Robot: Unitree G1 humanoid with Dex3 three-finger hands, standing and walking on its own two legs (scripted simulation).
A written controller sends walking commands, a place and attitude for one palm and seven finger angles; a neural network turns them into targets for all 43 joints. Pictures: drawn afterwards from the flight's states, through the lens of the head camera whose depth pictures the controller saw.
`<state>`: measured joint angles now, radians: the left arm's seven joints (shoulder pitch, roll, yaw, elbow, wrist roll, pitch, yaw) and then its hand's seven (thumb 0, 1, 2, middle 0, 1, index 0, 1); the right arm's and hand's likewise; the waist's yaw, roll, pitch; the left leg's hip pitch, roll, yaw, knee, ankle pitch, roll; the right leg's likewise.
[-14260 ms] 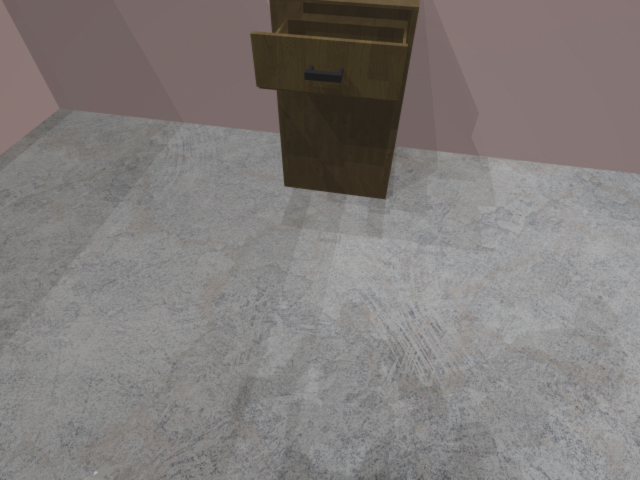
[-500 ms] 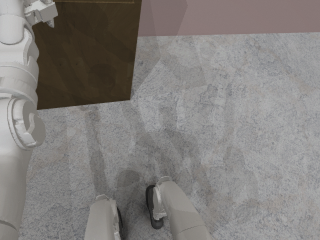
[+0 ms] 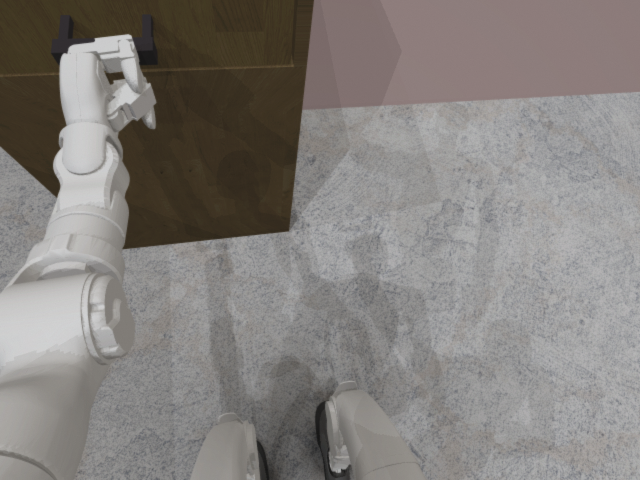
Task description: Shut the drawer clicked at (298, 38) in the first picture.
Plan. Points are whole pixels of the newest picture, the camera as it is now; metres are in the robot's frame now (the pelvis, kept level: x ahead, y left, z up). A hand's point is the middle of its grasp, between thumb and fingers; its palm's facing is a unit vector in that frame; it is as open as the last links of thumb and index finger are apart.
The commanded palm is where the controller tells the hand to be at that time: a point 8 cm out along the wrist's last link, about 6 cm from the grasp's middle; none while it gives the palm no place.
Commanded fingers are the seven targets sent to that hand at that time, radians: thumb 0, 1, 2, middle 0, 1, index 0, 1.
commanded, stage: draw the hand back to the body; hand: left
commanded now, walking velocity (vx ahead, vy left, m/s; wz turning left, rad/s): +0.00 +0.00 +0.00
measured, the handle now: (107, 38) +0.64 +0.17 +0.06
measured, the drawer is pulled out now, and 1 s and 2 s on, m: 0.00 0.00 0.00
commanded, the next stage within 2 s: step back with the hand held close in 1.36 s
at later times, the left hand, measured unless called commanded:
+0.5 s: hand (44, 194) +0.39 +0.18 +0.14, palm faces +0.01 -1.00 -0.03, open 3.3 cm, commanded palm +0.35 +0.23 +0.16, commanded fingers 0.00 0.90 0.90 -1.40 -1.60 -1.40 -1.60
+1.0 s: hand out of the picture +0.24 +0.23 +0.23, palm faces +0.34 -0.89 -0.31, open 3.3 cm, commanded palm +0.19 +0.27 +0.24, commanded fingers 0.00 0.90 0.90 -1.40 -1.60 -1.40 -1.60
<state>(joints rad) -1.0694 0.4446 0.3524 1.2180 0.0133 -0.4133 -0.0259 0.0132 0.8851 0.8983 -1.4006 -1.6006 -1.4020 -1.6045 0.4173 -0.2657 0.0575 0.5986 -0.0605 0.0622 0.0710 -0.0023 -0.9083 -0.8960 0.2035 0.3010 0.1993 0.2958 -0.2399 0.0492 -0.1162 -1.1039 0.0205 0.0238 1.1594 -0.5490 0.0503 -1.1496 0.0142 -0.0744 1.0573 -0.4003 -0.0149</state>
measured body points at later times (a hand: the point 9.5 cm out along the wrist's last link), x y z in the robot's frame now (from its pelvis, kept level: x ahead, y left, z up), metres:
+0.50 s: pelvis +0.03 +0.00 +0.06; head +0.08 +0.00 +0.51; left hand +0.38 +0.23 +0.15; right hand +0.18 -0.25 -0.04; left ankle -0.01 +0.09 -0.64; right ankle +0.04 -0.12 -0.64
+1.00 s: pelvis +0.03 +0.00 +0.10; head +0.01 -0.02 +0.55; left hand +0.22 +0.27 +0.24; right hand +0.22 -0.21 +0.01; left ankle -0.01 +0.09 -0.64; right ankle +0.04 -0.12 -0.64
